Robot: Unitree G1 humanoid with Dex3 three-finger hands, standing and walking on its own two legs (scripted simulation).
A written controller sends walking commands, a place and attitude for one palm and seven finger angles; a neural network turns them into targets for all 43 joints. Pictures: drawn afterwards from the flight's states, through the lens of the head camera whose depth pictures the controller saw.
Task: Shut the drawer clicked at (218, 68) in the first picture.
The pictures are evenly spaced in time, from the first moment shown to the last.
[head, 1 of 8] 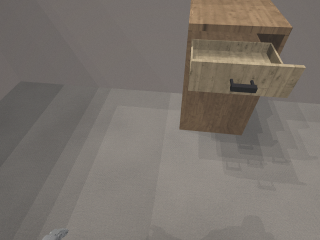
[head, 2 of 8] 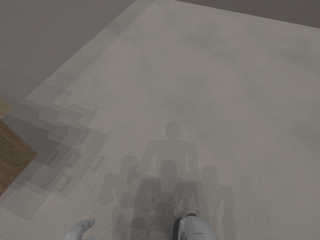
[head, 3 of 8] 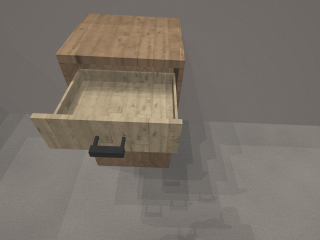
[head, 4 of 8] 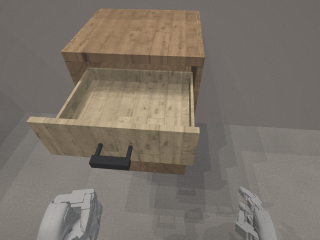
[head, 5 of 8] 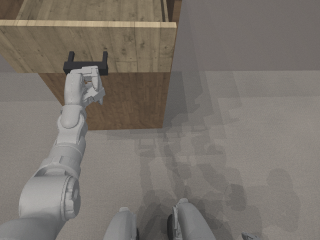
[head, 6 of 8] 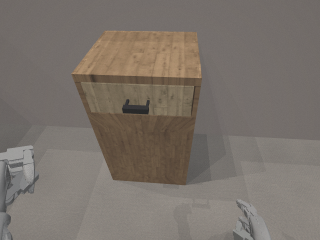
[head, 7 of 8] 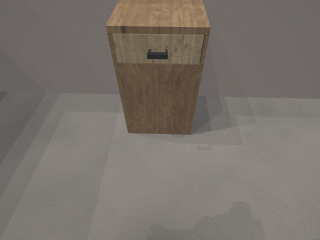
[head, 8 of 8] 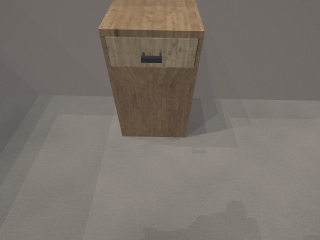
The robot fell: no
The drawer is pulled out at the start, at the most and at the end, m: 0.30 0.30 0.00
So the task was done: yes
